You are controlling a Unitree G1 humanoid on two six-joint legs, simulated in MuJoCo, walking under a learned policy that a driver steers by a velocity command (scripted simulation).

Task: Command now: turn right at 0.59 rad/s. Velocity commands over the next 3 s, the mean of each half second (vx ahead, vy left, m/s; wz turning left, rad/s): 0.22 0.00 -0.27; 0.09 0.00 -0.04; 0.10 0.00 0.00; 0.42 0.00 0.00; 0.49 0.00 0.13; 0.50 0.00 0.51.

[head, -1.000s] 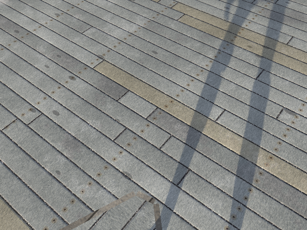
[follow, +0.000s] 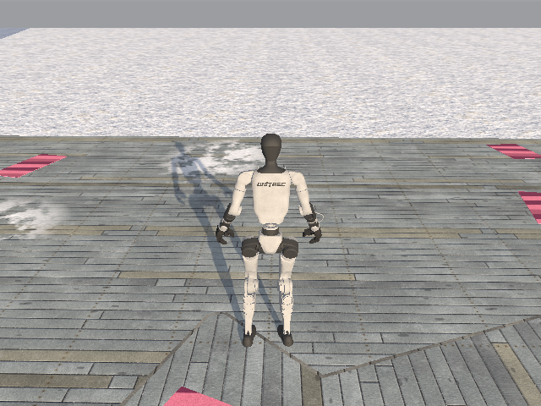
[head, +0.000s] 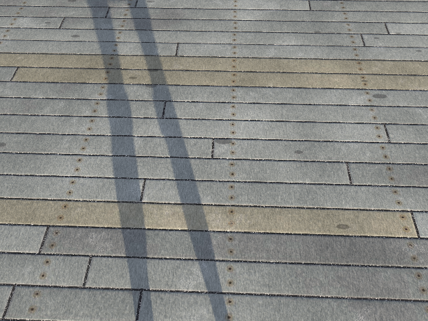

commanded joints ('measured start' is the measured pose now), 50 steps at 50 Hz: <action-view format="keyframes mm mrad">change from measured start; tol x32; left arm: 1 -39 134 38 -86 -11 -4 8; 50 130 59 -16 127 30 -31 2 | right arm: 1 81 -141 -44 -46 -8 -23 5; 50 -27 -74 23 -35 -14 -13 27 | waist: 1 -48 -98 -147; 3 0 322 -121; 22 33 -244 -182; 50 -8 60 -120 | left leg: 1 179 87 -32 -231 208 53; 3 253 431 -441 -285 396 309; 7 269 301 -303 -349 -189 250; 18 95 278 -119 -356 -51 250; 21 -32 160 14 -29 125 122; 23 -358 53 74 459 -315 11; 37 7 77 86 -3 158 42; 41 373 231 -69 -72 757 183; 50 224 145 -12 -34 610 167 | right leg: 1 72 -175 264 -15 167 -95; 3 -250 39 -35 367 -436 16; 7 -391 -66 -35 583 -193 76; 19 140 -76 -256 -80 30 10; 22 558 -435 229 -169 263 -174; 34 197 -291 -107 -219 681 -171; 42 74 -139 -153 -94 10 28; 50 164 -144 -150 -80 186 25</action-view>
